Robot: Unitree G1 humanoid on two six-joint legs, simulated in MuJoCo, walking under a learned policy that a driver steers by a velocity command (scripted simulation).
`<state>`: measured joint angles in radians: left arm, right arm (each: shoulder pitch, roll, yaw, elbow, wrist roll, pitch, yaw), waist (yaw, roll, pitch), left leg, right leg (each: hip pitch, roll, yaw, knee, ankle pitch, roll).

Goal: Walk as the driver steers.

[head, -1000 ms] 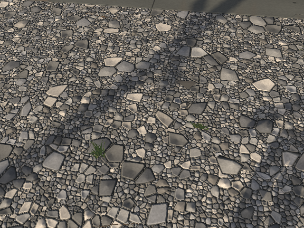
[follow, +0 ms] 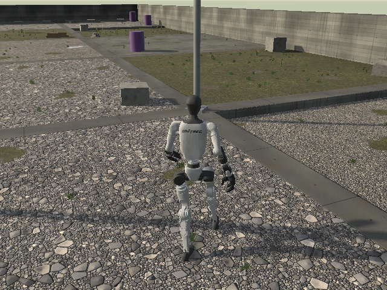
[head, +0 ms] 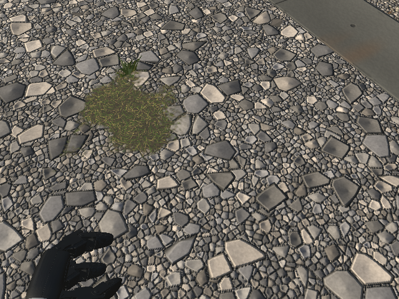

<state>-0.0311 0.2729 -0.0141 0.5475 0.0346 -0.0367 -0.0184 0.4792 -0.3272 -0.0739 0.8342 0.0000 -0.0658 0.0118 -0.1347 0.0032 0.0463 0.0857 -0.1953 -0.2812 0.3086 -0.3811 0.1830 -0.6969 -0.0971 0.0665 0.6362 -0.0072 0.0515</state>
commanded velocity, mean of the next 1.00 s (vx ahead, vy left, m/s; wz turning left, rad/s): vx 0.65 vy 0.00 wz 0.65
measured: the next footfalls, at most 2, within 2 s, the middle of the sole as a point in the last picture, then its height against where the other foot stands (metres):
right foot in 0.06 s outside the picture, level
left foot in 0.50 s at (138, 252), level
